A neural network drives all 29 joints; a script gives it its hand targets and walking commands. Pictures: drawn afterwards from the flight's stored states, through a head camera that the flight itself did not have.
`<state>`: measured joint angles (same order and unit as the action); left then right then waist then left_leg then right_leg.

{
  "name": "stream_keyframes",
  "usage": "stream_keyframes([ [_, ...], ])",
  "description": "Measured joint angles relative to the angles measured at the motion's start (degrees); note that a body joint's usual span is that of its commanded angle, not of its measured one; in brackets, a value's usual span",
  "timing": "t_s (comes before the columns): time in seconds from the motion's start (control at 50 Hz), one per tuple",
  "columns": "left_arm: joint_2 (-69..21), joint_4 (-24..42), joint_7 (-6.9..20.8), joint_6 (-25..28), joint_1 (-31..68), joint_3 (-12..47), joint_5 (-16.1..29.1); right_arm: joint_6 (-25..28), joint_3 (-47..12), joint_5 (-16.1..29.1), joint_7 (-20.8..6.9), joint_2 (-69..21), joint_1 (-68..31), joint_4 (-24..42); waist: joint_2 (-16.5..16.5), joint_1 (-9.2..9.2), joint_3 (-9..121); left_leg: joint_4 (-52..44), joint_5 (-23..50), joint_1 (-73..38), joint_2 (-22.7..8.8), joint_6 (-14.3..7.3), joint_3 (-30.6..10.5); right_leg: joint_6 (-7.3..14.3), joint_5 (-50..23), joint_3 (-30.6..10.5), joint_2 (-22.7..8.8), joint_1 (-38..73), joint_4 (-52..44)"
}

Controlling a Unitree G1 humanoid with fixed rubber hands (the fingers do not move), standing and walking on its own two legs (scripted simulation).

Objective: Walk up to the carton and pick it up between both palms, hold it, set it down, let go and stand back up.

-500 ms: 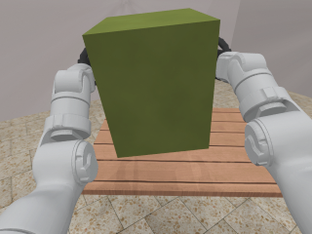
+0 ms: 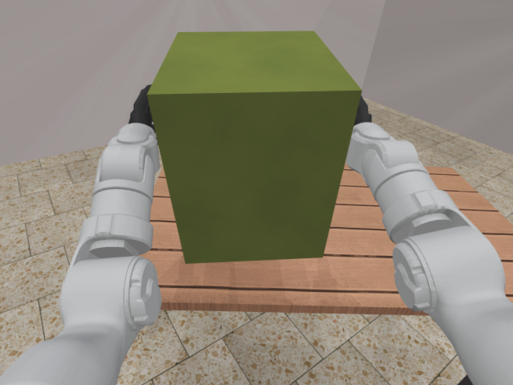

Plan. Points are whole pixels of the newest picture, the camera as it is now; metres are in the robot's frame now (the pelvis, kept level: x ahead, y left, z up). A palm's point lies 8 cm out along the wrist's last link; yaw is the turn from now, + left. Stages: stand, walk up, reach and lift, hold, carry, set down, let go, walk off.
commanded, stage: set down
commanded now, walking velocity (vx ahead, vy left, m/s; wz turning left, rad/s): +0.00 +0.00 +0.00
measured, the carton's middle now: (250, 145) +0.43 -0.01 +0.24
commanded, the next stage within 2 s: none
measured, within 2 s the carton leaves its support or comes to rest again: neither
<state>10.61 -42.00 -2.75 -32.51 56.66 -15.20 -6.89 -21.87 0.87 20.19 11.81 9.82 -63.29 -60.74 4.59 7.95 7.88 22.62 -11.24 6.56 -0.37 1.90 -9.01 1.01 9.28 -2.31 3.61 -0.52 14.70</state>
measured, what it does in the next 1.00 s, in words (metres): stands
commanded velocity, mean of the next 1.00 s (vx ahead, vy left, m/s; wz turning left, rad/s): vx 0.00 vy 0.00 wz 0.00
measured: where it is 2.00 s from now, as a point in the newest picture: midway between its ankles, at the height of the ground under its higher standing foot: outside the picture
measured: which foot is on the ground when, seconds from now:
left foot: down 0.00-1.00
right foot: down 0.00-1.00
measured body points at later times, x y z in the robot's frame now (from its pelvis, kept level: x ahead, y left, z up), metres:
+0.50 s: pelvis +0.01 +0.01 +0.00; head -0.07 +0.05 +0.44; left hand +0.43 +0.14 +0.26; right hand +0.39 -0.18 +0.26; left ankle +0.02 +0.14 -0.75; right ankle -0.01 -0.11 -0.75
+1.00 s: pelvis +0.00 +0.00 +0.00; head -0.06 +0.04 +0.44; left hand +0.44 +0.14 +0.23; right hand +0.40 -0.18 +0.23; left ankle +0.02 +0.14 -0.75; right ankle -0.01 -0.11 -0.75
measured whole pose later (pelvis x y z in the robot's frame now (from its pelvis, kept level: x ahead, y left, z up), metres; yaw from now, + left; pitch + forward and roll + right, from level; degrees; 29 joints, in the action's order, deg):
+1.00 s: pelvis +0.00 +0.00 +0.00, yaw -1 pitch -4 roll -1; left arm 9.0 -52.2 -3.3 -21.7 56.5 -17.5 -7.0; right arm -16.4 10.2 9.0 9.6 6.5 -58.6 -61.3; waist 3.0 7.2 6.8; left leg 21.9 -11.0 7.2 0.1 1.4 -7.5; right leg 0.5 10.0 -2.6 2.7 -2.3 16.1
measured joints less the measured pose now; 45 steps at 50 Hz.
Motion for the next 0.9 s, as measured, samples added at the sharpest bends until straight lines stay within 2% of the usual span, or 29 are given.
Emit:
stream_keyframes([
  [0.14,-0.2,1.6,-0.7,0.0,-0.7,0.9,1.0,0.0,-1.7,0.8,0.2,0.6,2.4,3.5,-0.5,-0.20,-0.5,0.5,-0.6,0.1,0.0,-0.3,0.4,-0.2,0.3,-0.2,-0.1,0.0,0.1],
  [0.32,-1.0,1.7,-0.6,0.9,-1.6,0.1,0.6,-0.3,-1.2,0.3,0.4,0.5,3.3,4.6,-1.3,-0.10,-0.8,0.4,-1.2,-1.2,0.3,-0.6,0.9,-0.4,0.9,-0.5,-0.4,1.2,0.0],
  [0.58,-1.5,-0.9,-0.2,3.8,-3.0,-0.5,0.4,0.8,0.8,-3.0,0.0,-1.0,5.0,4.1,-1.7,-0.13,-1.2,0.5,-1.3,-1.5,0.4,-0.8,1.3,-0.6,1.3,-0.6,-0.6,1.2,0.8],
  [0.9,-1.4,-8.6,-0.4,9.2,-0.5,-1.7,-0.1,4.3,7.6,-9.5,-1.9,-2.8,4.2,-0.2,-1.5,-0.69,-1.1,-0.5,-0.1,0.0,0.4,-0.6,1.5,-0.5,0.8,-0.4,-0.8,-1.1,1.3],
])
